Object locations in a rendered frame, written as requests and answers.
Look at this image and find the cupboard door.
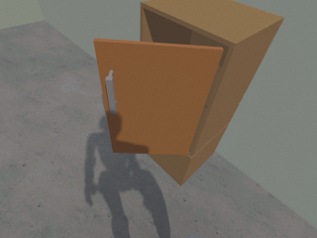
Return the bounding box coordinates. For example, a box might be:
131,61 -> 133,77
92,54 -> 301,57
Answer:
93,38 -> 224,155

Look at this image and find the handle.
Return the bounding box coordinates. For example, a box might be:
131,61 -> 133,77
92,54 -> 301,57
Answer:
105,69 -> 117,114

